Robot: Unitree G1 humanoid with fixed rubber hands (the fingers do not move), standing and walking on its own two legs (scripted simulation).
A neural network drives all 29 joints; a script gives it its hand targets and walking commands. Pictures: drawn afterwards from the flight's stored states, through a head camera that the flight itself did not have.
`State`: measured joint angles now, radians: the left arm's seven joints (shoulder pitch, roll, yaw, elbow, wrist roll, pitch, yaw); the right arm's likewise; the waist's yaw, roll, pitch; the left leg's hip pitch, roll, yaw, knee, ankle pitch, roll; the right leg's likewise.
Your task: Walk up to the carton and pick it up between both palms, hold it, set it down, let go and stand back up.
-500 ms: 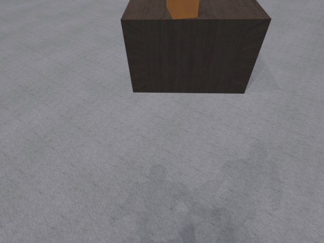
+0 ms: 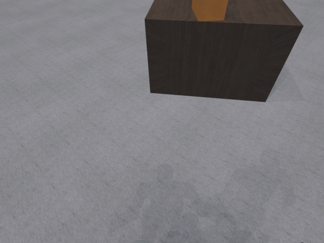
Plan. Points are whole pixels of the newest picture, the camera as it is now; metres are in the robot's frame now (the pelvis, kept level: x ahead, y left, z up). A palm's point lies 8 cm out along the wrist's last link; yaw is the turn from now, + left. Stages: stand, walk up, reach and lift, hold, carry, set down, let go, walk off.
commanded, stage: walk up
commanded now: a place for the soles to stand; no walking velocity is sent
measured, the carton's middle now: (208, 0) +1.65 -0.18 +0.00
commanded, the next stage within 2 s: none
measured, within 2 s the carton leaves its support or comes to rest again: neither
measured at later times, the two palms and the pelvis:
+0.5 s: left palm (87, 150) +0.40 +0.32 -0.08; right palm out of the picture +0.16 -0.30 -0.09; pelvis +0.21 +0.03 -0.02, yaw -8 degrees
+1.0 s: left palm (92, 127) +0.52 +0.34 -0.11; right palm (267, 110) +0.59 -0.31 -0.05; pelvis +0.46 +0.01 -0.03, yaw -3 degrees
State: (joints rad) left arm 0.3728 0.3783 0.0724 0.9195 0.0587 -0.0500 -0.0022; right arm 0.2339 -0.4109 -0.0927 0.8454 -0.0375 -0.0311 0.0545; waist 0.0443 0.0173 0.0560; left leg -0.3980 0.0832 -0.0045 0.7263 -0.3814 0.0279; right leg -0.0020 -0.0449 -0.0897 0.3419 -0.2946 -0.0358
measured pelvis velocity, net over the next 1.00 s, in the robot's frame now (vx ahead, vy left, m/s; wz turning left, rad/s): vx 0.46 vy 0.01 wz -0.05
